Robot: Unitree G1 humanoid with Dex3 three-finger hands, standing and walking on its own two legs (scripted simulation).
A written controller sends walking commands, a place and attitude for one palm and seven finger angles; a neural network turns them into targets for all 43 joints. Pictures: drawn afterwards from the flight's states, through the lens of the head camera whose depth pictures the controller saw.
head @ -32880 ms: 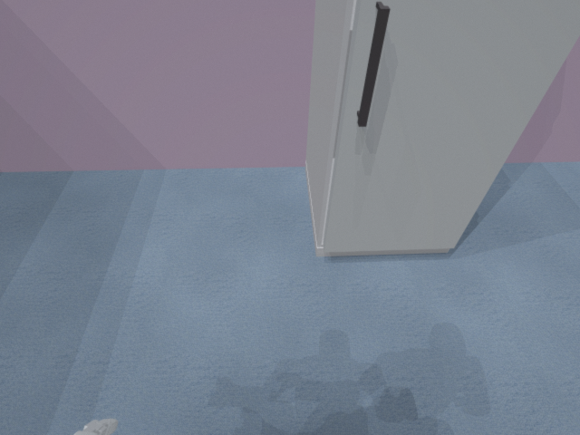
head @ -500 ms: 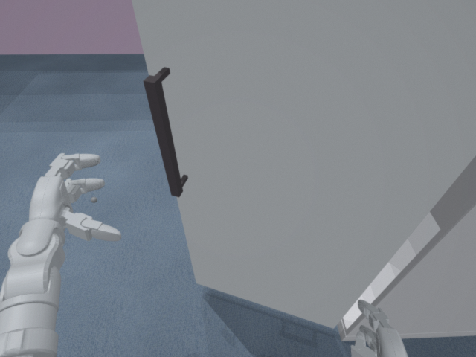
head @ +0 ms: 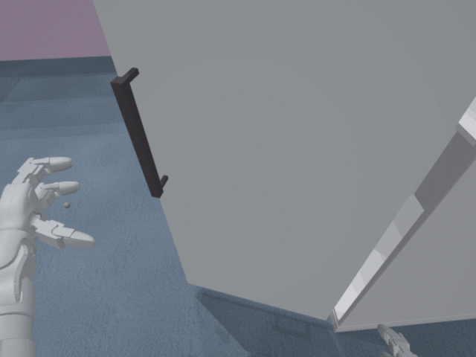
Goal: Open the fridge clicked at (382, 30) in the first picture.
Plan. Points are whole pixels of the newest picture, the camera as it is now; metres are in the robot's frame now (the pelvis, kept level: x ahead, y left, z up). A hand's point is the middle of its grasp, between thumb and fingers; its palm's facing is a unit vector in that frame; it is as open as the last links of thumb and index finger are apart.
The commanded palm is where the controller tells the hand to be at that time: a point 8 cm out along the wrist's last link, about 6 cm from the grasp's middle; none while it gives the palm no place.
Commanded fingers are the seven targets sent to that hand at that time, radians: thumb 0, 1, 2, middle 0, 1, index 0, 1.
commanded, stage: draw the hand back to the body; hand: left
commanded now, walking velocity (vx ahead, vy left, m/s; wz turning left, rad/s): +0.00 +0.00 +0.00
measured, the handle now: (146, 141) +0.48 +0.21 +0.11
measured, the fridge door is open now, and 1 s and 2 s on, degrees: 70 70 70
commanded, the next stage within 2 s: step back with the hand held close in 1.58 s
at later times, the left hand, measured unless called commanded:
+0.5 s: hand (38, 231) +0.25 +0.29 +0.14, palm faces +0.10 -0.99 -0.03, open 14.6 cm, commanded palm +0.21 +0.34 +0.15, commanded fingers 0.00 -0.33 0.31 -0.24 -1.02 -0.24 -1.02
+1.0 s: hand (10, 230) +0.23 +0.30 +0.17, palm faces +0.51 -0.79 -0.34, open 10.8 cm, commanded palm +0.17 +0.33 +0.18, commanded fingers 0.00 0.57 0.74 -0.21 -0.49 -0.21 -0.49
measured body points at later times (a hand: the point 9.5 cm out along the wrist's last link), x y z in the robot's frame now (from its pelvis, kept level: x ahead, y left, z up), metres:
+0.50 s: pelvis +0.00 +0.02 +0.00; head -0.02 +0.01 +0.45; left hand +0.24 +0.35 +0.15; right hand +0.19 -0.20 -0.05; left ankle +0.01 +0.14 -0.72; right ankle +0.00 -0.12 -0.72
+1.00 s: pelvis +0.02 +0.02 +0.02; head -0.01 +0.00 +0.47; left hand +0.20 +0.34 +0.19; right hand +0.20 -0.20 -0.07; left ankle +0.01 +0.14 -0.72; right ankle +0.00 -0.12 -0.72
